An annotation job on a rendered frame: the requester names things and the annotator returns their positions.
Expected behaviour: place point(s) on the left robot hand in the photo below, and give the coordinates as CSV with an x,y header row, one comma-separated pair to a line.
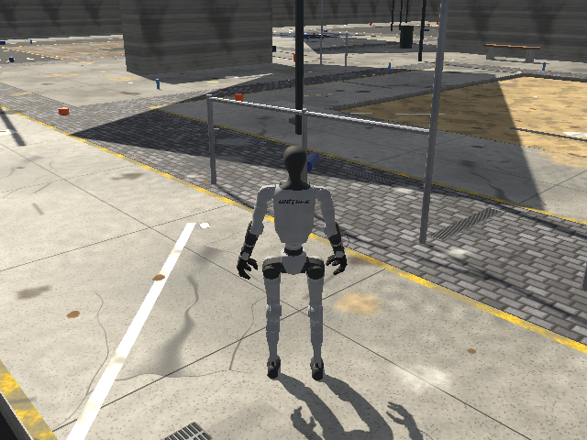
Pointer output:
x,y
242,264

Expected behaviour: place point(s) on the robot torso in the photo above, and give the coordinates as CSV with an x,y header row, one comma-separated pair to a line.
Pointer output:
x,y
293,221

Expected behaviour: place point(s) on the right robot hand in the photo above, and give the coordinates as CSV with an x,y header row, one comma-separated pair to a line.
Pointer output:
x,y
342,261

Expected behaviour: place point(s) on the right robot upper arm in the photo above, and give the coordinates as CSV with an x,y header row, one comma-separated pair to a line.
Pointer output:
x,y
327,208

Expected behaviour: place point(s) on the robot left forearm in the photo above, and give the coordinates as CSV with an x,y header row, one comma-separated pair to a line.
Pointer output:
x,y
248,244

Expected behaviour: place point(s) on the robot right forearm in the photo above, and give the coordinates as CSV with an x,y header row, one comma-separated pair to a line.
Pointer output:
x,y
336,243

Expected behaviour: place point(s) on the left robot upper arm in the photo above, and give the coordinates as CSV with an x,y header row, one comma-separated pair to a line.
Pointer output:
x,y
265,194

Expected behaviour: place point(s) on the left robot thigh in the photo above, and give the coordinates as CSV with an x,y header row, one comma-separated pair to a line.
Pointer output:
x,y
271,268

